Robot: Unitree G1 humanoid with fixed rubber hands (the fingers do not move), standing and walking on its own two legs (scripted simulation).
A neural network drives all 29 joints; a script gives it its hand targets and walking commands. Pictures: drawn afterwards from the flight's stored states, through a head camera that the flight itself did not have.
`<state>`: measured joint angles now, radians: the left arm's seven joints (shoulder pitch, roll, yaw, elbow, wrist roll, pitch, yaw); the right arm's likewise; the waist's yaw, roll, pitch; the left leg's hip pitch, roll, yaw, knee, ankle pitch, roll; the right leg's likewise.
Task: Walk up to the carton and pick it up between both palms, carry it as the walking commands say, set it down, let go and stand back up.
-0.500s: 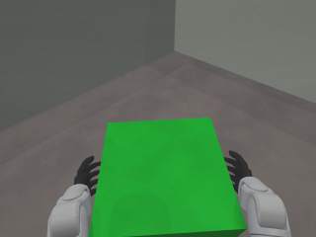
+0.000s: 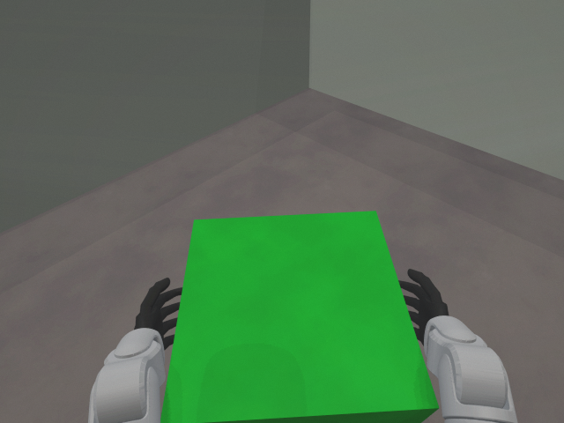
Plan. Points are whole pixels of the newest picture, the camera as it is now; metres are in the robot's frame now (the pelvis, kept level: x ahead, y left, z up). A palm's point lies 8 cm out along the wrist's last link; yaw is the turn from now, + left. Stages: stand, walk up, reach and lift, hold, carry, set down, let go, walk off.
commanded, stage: carry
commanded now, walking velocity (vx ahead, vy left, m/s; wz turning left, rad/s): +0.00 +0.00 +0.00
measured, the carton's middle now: (291, 334) +0.29 +0.00 -0.02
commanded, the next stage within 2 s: hold in 0.72 s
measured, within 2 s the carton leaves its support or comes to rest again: neither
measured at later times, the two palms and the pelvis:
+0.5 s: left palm (159, 343) +0.25 +0.18 +0.05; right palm (442, 334) +0.25 -0.20 +0.04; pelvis -0.01 -0.01 +0.00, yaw +0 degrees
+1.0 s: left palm (179, 312) +0.29 +0.16 +0.05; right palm (455, 330) +0.25 -0.21 +0.05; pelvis -0.01 +0.00 +0.01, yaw -8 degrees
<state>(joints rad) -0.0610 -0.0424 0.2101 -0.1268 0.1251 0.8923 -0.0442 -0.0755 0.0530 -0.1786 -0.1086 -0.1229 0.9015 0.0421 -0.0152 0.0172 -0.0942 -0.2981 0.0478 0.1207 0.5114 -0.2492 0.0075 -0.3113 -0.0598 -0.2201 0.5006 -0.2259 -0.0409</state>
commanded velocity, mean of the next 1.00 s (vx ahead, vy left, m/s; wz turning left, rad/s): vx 0.00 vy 0.00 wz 0.00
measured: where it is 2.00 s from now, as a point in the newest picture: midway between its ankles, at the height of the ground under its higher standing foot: outside the picture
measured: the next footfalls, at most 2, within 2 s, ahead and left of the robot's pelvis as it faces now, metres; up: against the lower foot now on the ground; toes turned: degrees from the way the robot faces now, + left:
none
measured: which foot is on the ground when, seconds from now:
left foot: down 0.00-1.00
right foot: down 0.00-1.00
